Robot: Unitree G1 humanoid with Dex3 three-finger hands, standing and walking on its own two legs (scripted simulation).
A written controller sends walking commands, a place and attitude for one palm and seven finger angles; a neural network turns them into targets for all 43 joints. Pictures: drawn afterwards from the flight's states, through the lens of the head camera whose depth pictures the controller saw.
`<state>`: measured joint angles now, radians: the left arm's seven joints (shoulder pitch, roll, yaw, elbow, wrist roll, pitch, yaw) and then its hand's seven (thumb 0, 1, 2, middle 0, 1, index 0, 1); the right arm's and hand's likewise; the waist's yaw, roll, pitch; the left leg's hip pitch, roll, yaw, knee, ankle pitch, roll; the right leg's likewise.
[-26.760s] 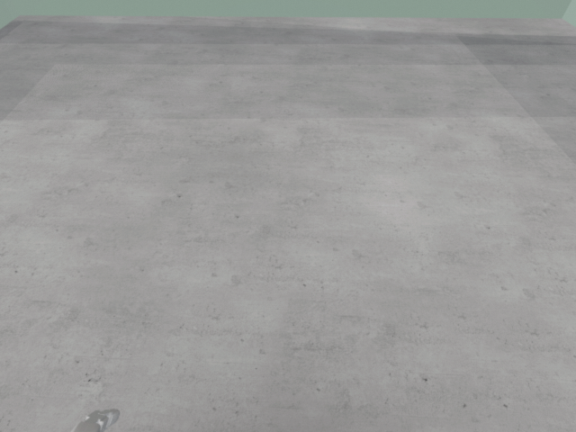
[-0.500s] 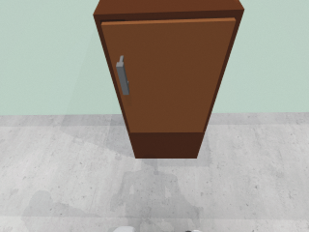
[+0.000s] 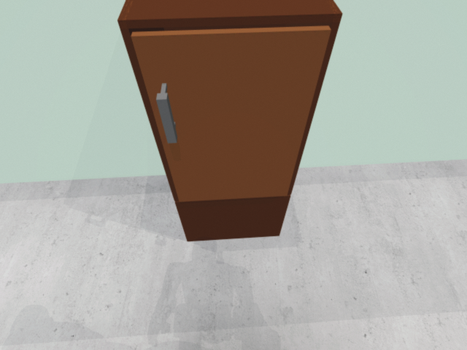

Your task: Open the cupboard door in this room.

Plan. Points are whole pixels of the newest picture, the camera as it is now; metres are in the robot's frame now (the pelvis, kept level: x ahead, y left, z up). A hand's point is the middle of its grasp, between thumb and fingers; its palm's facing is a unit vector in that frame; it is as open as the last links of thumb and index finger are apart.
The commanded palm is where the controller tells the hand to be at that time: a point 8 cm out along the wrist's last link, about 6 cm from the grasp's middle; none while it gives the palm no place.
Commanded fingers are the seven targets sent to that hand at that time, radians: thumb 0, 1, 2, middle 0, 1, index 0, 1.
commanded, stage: look again from close up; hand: left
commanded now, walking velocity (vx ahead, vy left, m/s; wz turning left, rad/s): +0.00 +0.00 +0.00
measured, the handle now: (168, 113) +0.59 +0.18 +0.04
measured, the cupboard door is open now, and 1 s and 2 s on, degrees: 0 0 0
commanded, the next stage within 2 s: shuffle to correct the standing spot in 0.48 s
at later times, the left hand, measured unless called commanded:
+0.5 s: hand out of the picture +0.02 +0.18 -0.17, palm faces +0.09 -0.98 -0.20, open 7.3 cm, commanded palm none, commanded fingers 0.00 0.90 0.90 -0.20 -0.30 -0.20 -0.30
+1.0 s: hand out of the picture -0.05 +0.14 -0.17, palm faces +0.09 -0.98 -0.17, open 7.3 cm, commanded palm none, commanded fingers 0.00 0.90 0.90 -0.20 -0.30 -0.20 -0.30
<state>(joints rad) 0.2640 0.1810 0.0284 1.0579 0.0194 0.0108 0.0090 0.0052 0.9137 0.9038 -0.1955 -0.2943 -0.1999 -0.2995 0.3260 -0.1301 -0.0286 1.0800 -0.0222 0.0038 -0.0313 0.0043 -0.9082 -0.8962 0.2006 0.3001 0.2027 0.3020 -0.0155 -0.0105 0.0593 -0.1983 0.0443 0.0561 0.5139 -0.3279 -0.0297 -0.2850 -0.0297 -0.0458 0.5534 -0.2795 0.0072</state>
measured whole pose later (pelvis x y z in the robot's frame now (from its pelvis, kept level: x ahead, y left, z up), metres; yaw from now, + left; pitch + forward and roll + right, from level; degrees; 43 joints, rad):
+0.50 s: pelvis +0.01 +0.00 +0.01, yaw +2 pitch -3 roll -1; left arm 0.31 0.17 0.00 1.04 0.01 -0.01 0.04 0.00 0.92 0.90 -0.20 -0.29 -0.20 -0.30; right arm 0.22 -0.17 -0.01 1.05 -0.02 -0.01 -0.02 0.00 -0.91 -0.90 0.20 0.30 0.20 0.30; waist 0.01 0.00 -0.01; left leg -0.17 0.01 0.09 0.48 -0.27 0.03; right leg -0.13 0.01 -0.10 0.45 -0.26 -0.03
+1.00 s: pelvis +0.01 -0.02 +0.00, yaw +2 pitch -1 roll +0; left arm 0.44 0.12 0.03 1.06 0.03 0.02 0.02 0.00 0.91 0.90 -0.20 -0.29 -0.20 -0.30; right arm 0.41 -0.15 -0.04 1.13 -0.02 0.02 -0.03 0.00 -0.91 -0.90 0.20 0.30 0.20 0.30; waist -0.01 0.02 -0.01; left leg -0.26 0.04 0.09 0.64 -0.40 0.04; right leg -0.19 0.00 -0.14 0.50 -0.30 -0.05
